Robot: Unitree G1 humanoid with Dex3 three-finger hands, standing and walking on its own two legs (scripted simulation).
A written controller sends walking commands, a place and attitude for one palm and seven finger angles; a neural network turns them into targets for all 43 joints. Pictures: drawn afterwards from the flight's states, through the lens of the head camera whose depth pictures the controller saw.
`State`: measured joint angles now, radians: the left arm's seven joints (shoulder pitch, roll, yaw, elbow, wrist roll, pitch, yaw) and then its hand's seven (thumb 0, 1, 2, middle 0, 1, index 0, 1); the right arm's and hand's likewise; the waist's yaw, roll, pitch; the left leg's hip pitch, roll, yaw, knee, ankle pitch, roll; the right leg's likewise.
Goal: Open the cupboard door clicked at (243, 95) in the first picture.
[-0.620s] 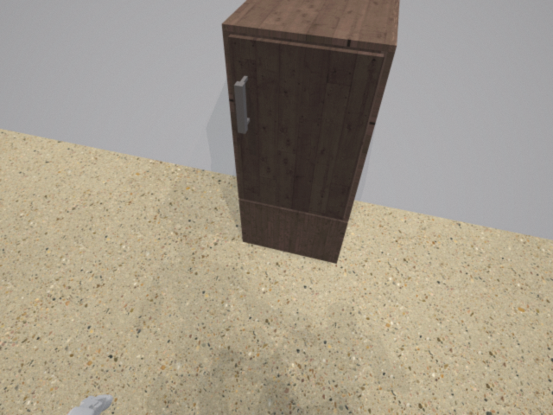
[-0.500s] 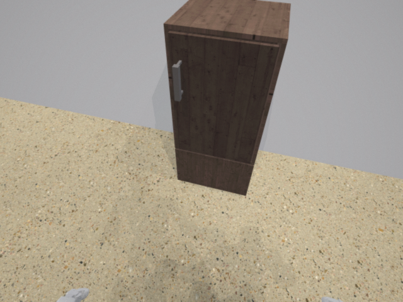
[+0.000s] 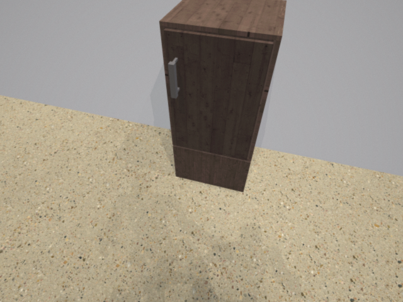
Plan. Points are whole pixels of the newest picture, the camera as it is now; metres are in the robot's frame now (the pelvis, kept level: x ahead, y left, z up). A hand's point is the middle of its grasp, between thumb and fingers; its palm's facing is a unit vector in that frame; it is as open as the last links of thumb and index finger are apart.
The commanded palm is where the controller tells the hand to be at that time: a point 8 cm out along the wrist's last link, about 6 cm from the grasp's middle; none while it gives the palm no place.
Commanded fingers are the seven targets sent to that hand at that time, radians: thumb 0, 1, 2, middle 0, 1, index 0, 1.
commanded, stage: stand and wait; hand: left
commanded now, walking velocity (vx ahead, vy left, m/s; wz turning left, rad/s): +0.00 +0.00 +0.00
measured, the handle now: (175, 78) +0.91 +0.16 -0.04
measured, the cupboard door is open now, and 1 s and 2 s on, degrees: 0 0 0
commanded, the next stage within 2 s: look at it before walking up in 0.22 s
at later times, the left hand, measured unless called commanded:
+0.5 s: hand out of the picture +0.07 +0.24 -0.15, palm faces -0.03 -0.94 -0.33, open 7.4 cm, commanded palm none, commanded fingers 0.00 0.90 0.90 -0.20 -0.30 -0.20 -0.30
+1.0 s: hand out of the picture +0.07 +0.24 -0.15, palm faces -0.03 -0.94 -0.33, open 7.4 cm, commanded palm none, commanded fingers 0.00 0.90 0.90 -0.20 -0.30 -0.20 -0.30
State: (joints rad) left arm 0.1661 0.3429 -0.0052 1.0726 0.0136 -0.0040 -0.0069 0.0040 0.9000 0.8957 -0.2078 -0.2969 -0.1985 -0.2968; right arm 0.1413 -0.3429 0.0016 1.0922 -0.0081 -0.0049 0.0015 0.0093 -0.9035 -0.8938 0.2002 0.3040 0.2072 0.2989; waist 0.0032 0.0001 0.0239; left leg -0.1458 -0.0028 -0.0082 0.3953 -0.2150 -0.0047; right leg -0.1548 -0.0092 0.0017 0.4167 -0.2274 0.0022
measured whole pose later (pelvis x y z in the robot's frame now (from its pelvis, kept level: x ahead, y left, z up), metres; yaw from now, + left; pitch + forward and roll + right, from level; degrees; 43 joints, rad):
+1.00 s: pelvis +0.00 +0.00 +0.00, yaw +0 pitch -1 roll +0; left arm 0.15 0.34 0.00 1.09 0.02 -0.01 -0.01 0.00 0.90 0.90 -0.21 -0.30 -0.20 -0.30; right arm 0.12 -0.33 0.01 1.11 -0.01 -0.01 0.00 0.01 -0.90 -0.89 0.20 0.30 0.21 0.30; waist 0.01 0.00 0.02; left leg -0.13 0.01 0.00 0.35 -0.20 -0.01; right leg -0.14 0.00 0.01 0.37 -0.21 0.00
